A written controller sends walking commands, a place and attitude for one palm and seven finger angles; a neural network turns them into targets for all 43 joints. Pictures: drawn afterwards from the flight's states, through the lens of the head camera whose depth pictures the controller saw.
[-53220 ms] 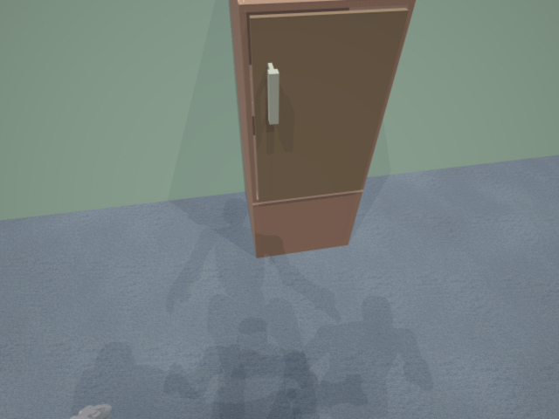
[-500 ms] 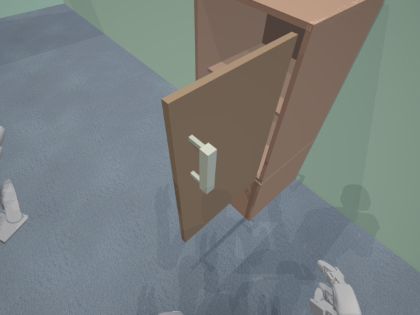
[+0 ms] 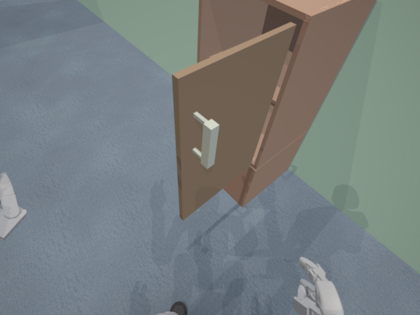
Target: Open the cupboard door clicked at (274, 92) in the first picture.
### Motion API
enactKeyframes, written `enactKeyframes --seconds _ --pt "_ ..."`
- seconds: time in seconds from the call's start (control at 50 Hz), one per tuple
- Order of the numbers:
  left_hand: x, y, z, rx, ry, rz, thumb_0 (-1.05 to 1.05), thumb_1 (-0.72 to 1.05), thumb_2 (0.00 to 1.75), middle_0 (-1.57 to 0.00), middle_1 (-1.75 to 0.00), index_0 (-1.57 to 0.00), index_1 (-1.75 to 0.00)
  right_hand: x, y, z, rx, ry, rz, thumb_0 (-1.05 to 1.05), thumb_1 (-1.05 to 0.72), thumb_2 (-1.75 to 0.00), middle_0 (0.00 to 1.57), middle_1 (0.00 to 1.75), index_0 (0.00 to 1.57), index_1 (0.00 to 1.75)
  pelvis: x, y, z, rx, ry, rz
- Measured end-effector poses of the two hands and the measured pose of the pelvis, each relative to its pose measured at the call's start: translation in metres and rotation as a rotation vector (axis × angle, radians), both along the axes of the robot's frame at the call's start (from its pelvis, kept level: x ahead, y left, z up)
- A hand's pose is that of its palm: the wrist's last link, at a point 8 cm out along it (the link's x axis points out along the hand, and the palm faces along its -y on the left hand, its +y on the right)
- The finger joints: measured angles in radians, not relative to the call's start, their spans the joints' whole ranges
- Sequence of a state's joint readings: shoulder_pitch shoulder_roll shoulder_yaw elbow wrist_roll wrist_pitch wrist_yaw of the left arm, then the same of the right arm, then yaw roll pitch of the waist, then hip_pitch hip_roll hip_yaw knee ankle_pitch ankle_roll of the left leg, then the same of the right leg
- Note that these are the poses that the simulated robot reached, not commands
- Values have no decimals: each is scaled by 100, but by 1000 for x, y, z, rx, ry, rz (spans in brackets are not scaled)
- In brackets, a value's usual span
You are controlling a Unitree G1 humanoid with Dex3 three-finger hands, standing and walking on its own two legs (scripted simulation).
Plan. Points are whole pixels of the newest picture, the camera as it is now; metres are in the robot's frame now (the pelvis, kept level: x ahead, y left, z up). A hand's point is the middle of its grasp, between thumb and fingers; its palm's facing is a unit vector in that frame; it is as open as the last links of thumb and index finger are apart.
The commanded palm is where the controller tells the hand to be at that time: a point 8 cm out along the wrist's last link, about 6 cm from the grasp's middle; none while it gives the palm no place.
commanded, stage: stop stepping back and stand still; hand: left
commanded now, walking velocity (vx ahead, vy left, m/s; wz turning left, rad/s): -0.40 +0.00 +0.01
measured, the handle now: (202, 140) +0.48 +0.06 +0.03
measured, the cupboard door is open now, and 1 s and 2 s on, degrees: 92 92 92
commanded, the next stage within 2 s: let the arm hang, fingers relaxed in 0.90 s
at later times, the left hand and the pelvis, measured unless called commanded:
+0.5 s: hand (6, 295) +0.12 +0.24 +0.16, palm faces +0.39 -0.80 -0.45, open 7.4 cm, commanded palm +0.07 +0.28 +0.18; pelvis -0.07 -0.01 -0.01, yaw -1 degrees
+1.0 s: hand out of the picture +0.10 +0.27 +0.15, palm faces +0.48 -0.78 -0.39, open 7.4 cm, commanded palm none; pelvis -0.10 -0.01 -0.01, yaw +0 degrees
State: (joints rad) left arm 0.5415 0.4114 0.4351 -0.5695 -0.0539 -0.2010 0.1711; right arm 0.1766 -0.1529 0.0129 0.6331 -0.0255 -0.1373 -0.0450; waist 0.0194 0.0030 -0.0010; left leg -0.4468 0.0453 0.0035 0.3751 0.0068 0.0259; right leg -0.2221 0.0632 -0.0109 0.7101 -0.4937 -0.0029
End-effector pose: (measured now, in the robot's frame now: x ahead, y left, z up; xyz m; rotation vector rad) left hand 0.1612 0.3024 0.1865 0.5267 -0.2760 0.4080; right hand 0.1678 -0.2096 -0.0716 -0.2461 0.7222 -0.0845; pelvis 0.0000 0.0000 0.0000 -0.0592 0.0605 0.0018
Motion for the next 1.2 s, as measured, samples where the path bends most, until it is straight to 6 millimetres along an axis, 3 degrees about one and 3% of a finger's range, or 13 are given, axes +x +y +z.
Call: enactKeyframes --seconds 0.08,0.16,0.24,0.32,0.5,0.64,0.76,0.88,1.0,1.04,1.1,1.14,1.2 --pt "-8 -24 -5 38 18 -75 2 89 90 -21 -30 -21 -30 -10 -11 -10 17 -16 12 1 -90 -90 20 30 20 30 -25 -14 -11 39 18 -40" --pt "-16 -39 -3 59 44 -139 2 88 90 -21 -30 -21 -30 -35 -29 -12 7 22 -48 1 -90 -90 20 30 20 30 -39 -19 -8 33 -12 -39" --pt "-27 -37 -2 82 53 -142 2 88 90 -21 -30 -22 -30 -60 -49 -8 -34 10 -121 2 -90 -90 20 30 20 30 -39 -18 -11 37 -31 -38" --pt "-41 -27 -5 62 63 -94 1 88 90 -21 -30 -22 -30 -85 -63 -4 -61 -1 -152 2 -91 -90 20 30 20 30 -52 -19 -9 47 -53 -36" --pt "-84 -23 -12 6 38 -44 2 88 90 -21 -30 -21 -30 -125 -69 -9 -88 22 -157 2 -91 -90 20 30 20 30 -71 -15 -9 7 -88 -16" --pt "-83 -6 -15 -26 1 6 2 88 90 -21 -30 -21 -30 -129 -40 -9 -49 5 -130 2 -91 -90 20 30 20 30 -84 -9 -6 35 -106 -17" --pt "-99 -20 -4 24 60 -29 2 89 90 -21 -30 -21 -30 -123 -17 -5 36 -39 -60 2 -91 -90 20 30 20 30 -100 -14 -1 36 -82 9" --pt "-121 -15 -11 9 62 -8 1 88 90 -21 -30 -21 -30 -118 -20 -13 6 -19 -45 2 -90 -90 20 30 20 30 -96 -9 -7 -2 -105 5" --pt "-109 4 -25 -70 41 74 2 88 90 -21 -30 -21 -30 -115 -25 -7 -36 -27 -57 2 -91 -90 20 30 20 30 -97 -6 -6 27 -122 7" --pt "-96 7 -48 -73 142 55 1 89 90 -20 -30 -21 -30 -113 -29 -13 -25 -16 -13 2 -91 -90 20 30 20 30 -102 -4 -8 22 -93 22" --pt "-85 7 -133 -160 510 43 1 89 90 -20 -30 -20 -30 -117 -40 -35 -18 78 3 1 -90 -90 20 30 20 30 -111 -3 -15 26 -80 25" --pt "-97 -3 -197 -247 774 47 1 90 90 -19 -30 -20 -30 -128 -48 -44 -14 143 -27 1 -91 -90 20 30 20 30 -112 -4 -17 22 -86 34" --pt "-133 -29 -279 -392 1088 59 1 90 90 -20 -30 -20 -30 -156 -60 -53 -40 250 -81 1 -91 -90 20 30 20 30 -107 -4 -21 14 -107 47"
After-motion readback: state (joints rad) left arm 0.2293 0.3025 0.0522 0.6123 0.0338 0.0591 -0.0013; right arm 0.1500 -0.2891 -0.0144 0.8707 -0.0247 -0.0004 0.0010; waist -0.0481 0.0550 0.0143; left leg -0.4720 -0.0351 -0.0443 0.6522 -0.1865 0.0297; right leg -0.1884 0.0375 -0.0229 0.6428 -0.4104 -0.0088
